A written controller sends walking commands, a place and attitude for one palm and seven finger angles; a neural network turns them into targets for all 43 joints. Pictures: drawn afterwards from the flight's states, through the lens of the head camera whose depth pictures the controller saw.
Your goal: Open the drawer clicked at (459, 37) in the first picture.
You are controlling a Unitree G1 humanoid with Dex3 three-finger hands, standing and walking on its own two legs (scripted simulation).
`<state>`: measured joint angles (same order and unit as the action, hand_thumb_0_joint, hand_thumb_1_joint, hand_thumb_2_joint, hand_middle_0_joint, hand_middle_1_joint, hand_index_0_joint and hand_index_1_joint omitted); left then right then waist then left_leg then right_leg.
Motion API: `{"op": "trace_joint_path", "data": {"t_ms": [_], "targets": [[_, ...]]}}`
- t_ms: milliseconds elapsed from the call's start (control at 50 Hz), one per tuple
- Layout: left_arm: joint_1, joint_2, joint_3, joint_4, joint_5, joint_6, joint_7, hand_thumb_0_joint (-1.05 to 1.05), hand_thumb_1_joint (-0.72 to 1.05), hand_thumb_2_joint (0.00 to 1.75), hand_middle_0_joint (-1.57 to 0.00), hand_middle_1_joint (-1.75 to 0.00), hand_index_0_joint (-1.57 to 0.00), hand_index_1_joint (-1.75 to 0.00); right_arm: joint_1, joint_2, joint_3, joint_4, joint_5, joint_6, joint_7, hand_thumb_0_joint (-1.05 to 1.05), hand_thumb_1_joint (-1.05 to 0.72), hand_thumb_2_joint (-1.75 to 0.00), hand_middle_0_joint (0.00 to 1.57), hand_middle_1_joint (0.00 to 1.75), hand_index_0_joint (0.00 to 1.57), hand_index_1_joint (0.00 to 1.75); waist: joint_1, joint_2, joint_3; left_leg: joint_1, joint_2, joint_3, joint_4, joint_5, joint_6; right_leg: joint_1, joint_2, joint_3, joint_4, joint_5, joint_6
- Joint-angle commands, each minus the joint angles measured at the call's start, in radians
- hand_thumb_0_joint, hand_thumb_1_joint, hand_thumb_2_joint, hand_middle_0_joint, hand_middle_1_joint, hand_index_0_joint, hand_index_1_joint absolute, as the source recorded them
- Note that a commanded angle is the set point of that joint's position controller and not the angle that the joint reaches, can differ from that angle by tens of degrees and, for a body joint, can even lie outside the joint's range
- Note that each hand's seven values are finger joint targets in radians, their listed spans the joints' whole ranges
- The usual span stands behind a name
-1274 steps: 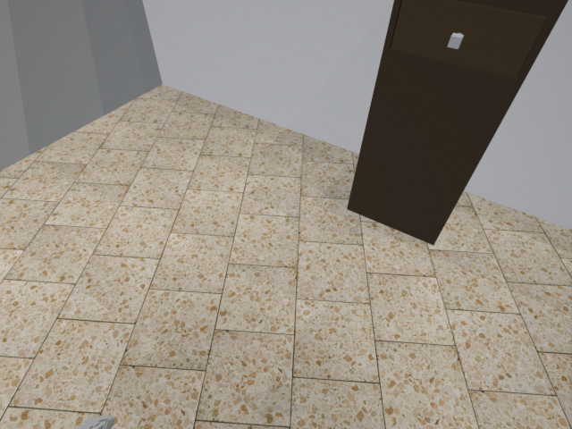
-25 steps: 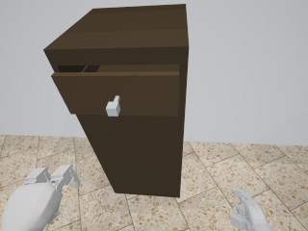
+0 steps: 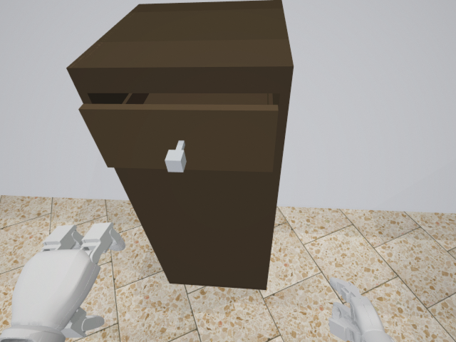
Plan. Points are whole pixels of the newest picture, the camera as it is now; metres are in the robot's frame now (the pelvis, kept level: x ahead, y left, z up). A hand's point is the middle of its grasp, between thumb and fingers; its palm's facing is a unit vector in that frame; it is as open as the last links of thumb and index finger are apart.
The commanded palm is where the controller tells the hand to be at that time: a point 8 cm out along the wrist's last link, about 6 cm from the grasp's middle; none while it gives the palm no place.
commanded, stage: open the thumb to release the handle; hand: left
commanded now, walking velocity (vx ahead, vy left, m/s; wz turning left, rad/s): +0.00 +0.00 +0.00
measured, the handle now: (178, 154) +0.42 +0.18 +0.12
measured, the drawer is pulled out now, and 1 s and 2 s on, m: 0.05 0.05 0.05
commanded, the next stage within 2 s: lift the hand off the handle in 0.04 s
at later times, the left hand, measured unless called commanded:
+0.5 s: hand (89, 286) +0.15 +0.22 +0.11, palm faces +0.15 -0.08 -0.99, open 13.8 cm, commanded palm +0.10 +0.21 +0.16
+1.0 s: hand (69, 264) +0.15 +0.22 +0.17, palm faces +0.17 -0.05 -0.98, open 13.8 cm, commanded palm +0.11 +0.21 +0.23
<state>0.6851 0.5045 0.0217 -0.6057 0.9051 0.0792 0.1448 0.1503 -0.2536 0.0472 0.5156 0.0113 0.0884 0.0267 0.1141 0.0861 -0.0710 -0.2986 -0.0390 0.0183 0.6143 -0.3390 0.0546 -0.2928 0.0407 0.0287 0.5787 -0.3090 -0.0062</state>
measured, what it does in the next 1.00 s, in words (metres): stands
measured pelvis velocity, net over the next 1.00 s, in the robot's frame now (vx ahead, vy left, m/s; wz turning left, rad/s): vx -0.01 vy -0.03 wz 0.03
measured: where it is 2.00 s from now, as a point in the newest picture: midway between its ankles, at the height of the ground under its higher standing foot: outside the picture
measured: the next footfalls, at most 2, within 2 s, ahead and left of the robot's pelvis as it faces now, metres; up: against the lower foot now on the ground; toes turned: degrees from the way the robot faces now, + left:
none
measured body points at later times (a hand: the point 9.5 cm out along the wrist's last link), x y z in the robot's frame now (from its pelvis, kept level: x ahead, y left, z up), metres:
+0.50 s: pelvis +0.00 -0.02 +0.00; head -0.02 -0.06 +0.44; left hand +0.14 +0.22 +0.16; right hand +0.22 -0.21 -0.08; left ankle -0.01 +0.08 -0.73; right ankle +0.00 -0.12 -0.73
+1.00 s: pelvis -0.01 -0.03 +0.01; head -0.04 -0.07 +0.45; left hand +0.14 +0.22 +0.22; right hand +0.23 -0.22 -0.06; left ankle -0.01 +0.08 -0.73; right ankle +0.00 -0.12 -0.73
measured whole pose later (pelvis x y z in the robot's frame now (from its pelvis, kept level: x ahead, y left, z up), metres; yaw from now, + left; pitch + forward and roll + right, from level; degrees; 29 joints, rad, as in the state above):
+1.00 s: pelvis -0.01 -0.03 +0.01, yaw +2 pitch -3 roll +0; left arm 0.52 0.61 0.14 -0.64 0.77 0.13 -0.02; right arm 0.11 -0.28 0.05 0.55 0.03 0.10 -0.03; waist 0.12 0.11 -0.04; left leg -0.18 -0.03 -0.02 0.52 -0.28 0.02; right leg -0.17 0.05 -0.01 0.49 -0.27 -0.04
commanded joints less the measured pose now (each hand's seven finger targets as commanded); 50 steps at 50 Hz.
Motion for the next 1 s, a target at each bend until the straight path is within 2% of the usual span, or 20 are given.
{"op": "trace_joint_path", "data": {"t_ms": [0,80,100,120,140,200,220,240,300,380,460,500,560,660,700,800,860,900,960,980], "targets": [[0.021,0.107,0.142,-0.205,-0.011,0.014,0.065,0.00,-0.50,0.30,-0.30,-1.20,-0.30,-1.20,-0.187,-0.118,-0.051,-0.181,0.008,-0.042,-0.001,0.00,-0.90,-0.90,0.20,0.30,0.20,0.30,0.004,-0.001,-0.070,0.049,0.088,-0.043,-0.092,0.362,-0.060,-0.008,-0.005,-0.052,-0.062,0.137,-0.011],[-0.042,0.088,0.096,-0.194,-0.002,0.016,0.055,0.00,-0.50,0.30,-0.30,-1.20,-0.30,-1.20,-0.163,-0.114,-0.055,-0.180,-0.003,-0.037,-0.008,0.00,-0.90,-0.90,0.20,0.30,0.20,0.30,-0.007,-0.061,-0.062,0.033,0.076,-0.033,-0.095,0.266,-0.047,-0.026,-0.020,-0.062,-0.068,0.081,-0.004],[-0.021,0.091,0.095,-0.207,-0.005,0.023,0.053,0.00,-0.50,0.30,-0.30,-1.20,-0.30,-1.20,-0.180,-0.123,-0.053,-0.190,0.003,-0.042,-0.011,0.00,-0.90,-0.90,0.20,0.30,0.20,0.30,-0.010,-0.032,-0.066,0.047,0.079,-0.040,-0.088,0.263,-0.046,-0.032,-0.013,-0.046,-0.072,0.079,-0.006],[0.022,-0.110,-0.141,-0.206,-0.004,0.029,0.021,0.00,-0.50,0.30,-0.30,-1.20,-0.30,-1.20,-0.161,-0.091,-0.050,-0.203,-0.009,-0.047,0.013,0.00,-0.90,-0.90,0.20,0.30,0.20,0.30,-0.017,-0.057,-0.053,0.050,0.065,-0.037,-0.073,0.289,-0.031,-0.059,-0.026,-0.075,-0.048,0.073,-0.006],[-0.026,-0.034,-0.081,-0.210,-0.004,0.012,0.015,0.00,-0.50,0.30,-0.30,-1.20,-0.30,-1.20,-0.128,-0.100,-0.063,-0.192,0.002,-0.049,0.016,0.00,-0.90,-0.90,0.20,0.30,0.20,0.30,-0.033,-0.101,-0.055,0.038,0.081,-0.047,-0.072,0.293,-0.034,-0.072,-0.022,-0.071,-0.046,0.068,-0.002],[-0.083,0.097,0.014,-0.238,0.049,0.016,0.053,0.00,-0.50,0.30,-0.30,-1.20,-0.30,-1.20,-0.158,-0.120,-0.045,-0.210,-0.010,-0.044,0.001,0.00,-0.90,-0.90,0.20,0.30,0.20,0.30,-0.006,-0.050,-0.076,0.024,0.084,-0.041,-0.064,0.238,-0.041,-0.065,-0.014,-0.033,-0.047,0.042,-0.011],[-0.099,0.097,0.018,-0.242,0.071,0.007,0.071,0.00,-0.50,0.30,-0.30,-1.20,-0.30,-1.20,-0.138,-0.102,-0.033,-0.211,-0.020,-0.050,0.005,0.00,-0.90,-0.90,0.20,0.30,0.20,0.30,0.006,-0.061,-0.114,0.025,0.078,-0.036,-0.053,0.241,-0.045,-0.070,-0.027,-0.033,-0.036,0.015,-0.016],[-0.088,0.107,0.043,-0.213,0.080,-0.006,0.091,0.00,-0.50,0.30,-0.30,-1.20,-0.30,-1.20,-0.143,-0.095,-0.035,-0.202,-0.018,-0.052,0.002,0.00,-0.90,-0.90,0.20,0.30,0.20,0.30,0.012,-0.040,-0.075,0.012,0.080,-0.034,-0.052,0.230,-0.048,-0.076,-0.021,-0.028,-0.037,0.010,-0.024],[-0.050,0.158,0.133,-0.186,0.111,-0.015,0.143,0.00,-0.50,0.30,-0.30,-1.20,-0.30,-1.20,-0.169,-0.096,-0.034,-0.191,-0.011,-0.054,0.009,0.00,-0.90,-0.90,0.20,0.30,0.20,0.30,0.035,0.027,-0.084,0.022,0.077,-0.041,-0.033,0.262,-0.068,-0.084,-0.011,0.022,-0.031,0.029,-0.042],[-0.044,0.086,0.112,-0.167,0.042,0.028,0.123,0.00,-0.50,0.30,-0.30,-1.20,-0.30,-1.20,-0.190,-0.086,-0.050,-0.170,0.004,-0.039,0.014,0.00,-0.90,-0.90,0.20,0.30,0.20,0.30,0.015,0.026,-0.087,0.009,0.057,-0.022,-0.050,0.264,-0.053,-0.023,-0.013,-0.014,-0.029,0.127,-0.030],[-0.038,0.122,0.122,-0.175,-0.039,0.078,0.050,0.00,-0.50,0.30,-0.30,-1.20,-0.30,-1.20,-0.207,-0.103,-0.043,-0.180,0.011,-0.024,-0.012,0.00,-0.90,-0.90,0.20,0.30,0.20,0.30,-0.004,-0.090,-0.070,0.002,0.046,-0.005,-0.071,0.235,-0.031,0.036,-0.032,-0.001,-0.078,0.192,0.001],[-0.062,0.145,0.122,-0.210,-0.039,0.091,0.026,0.00,-0.50,0.30,-0.30,-1.20,-0.30,-1.20,-0.236,-0.118,-0.035,-0.194,0.011,-0.025,-0.027,0.00,-0.90,-0.90,0.20,0.30,0.20,0.30,-0.011,-0.058,-0.052,0.033,0.049,-0.005,-0.076,0.231,-0.026,0.022,-0.035,0.019,-0.107,0.186,0.004],[-0.066,0.186,0.153,-0.205,-0.037,0.073,0.001,0.00,-0.50,0.30,-0.30,-1.20,-0.30,-1.20,-0.208,-0.118,-0.023,-0.191,0.003,-0.019,-0.043,0.00,-0.90,-0.90,0.20,0.30,0.20,0.30,0.003,-0.105,-0.045,0.037,0.050,0.007,-0.089,0.239,-0.024,0.051,-0.052,-0.001,-0.121,0.190,0.013],[-0.120,0.245,0.229,-0.212,-0.057,0.036,-0.021,0.00,-0.50,0.30,-0.30,-1.20,-0.30,-1.20,-0.204,-0.120,-0.025,-0.182,0.003,-0.019,-0.062,0.00,-0.90,-0.90,0.20,0.30,0.20,0.30,0.008,-0.077,-0.018,0.080,0.046,0.009,-0.102,0.212,-0.023,0.048,-0.058,0.006,-0.172,0.124,0.015],[-0.114,0.275,0.271,-0.219,-0.080,0.028,-0.023,0.00,-0.50,0.30,-0.30,-1.20,-0.30,-1.20,-0.227,-0.129,-0.026,-0.184,0.012,-0.027,-0.072,0.00,-0.90,-0.90,0.20,0.30,0.20,0.30,0.008,-0.023,-0.022,0.111,0.046,0.002,-0.107,0.206,-0.024,0.051,-0.051,0.026,-0.195,0.115,0.013],[-0.167,0.256,0.262,-0.214,-0.126,0.022,-0.063,0.00,-0.50,0.30,-0.30,-1.20,-0.30,-1.20,-0.239,-0.121,-0.034,-0.169,0.022,-0.044,-0.074,0.00,-0.90,-0.90,0.20,0.30,0.20,0.30,-0.004,0.005,0.000,0.134,0.039,-0.004,-0.128,0.213,-0.025,0.057,-0.045,0.006,-0.214,0.112,0.015],[-0.218,0.273,0.263,-0.201,-0.123,0.029,-0.096,0.00,-0.50,0.30,-0.30,-1.20,-0.30,-1.20,-0.229,-0.117,-0.034,-0.157,0.012,-0.038,-0.071,0.00,-0.90,-0.90,0.20,0.30,0.20,0.30,0.002,-0.054,-0.009,0.117,0.034,-0.003,-0.153,0.235,-0.024,0.097,-0.052,-0.016,-0.205,0.132,0.019],[-0.218,0.307,0.301,-0.211,-0.139,0.046,-0.107,0.00,-0.50,0.30,-0.30,-1.20,-0.30,-1.20,-0.260,-0.123,-0.032,-0.160,0.025,-0.049,-0.071,0.00,-0.90,-0.90,0.20,0.30,0.20,0.30,0.007,-0.007,-0.021,0.130,0.041,-0.010,-0.156,0.245,-0.028,0.114,-0.045,-0.005,-0.205,0.158,0.016],[-0.303,0.292,0.262,-0.220,-0.127,0.054,-0.139,0.00,-0.50,0.30,-0.30,-1.20,-0.30,-1.20,-0.247,-0.113,-0.028,-0.149,0.016,-0.041,-0.062,0.00,-0.90,-0.90,0.20,0.30,0.20,0.30,0.002,-0.035,-0.015,0.121,0.035,-0.008,-0.178,0.261,-0.029,0.123,-0.048,-0.034,-0.200,0.148,0.015],[-0.314,0.295,0.259,-0.243,-0.132,0.058,-0.144,0.00,-0.50,0.30,-0.30,-1.20,-0.30,-1.20,-0.254,-0.114,-0.026,-0.158,0.018,-0.043,-0.061,0.00,-0.90,-0.90,0.20,0.30,0.20,0.30,0.008,-0.005,-0.032,0.132,0.037,-0.008,-0.181,0.273,-0.028,0.134,-0.048,-0.034,-0.198,0.160,0.014]]}}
